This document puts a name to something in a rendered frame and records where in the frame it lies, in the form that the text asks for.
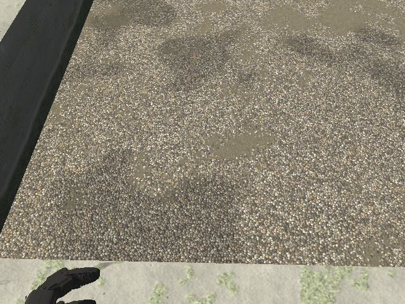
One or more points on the robot left hand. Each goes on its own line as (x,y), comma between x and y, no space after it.
(62,282)

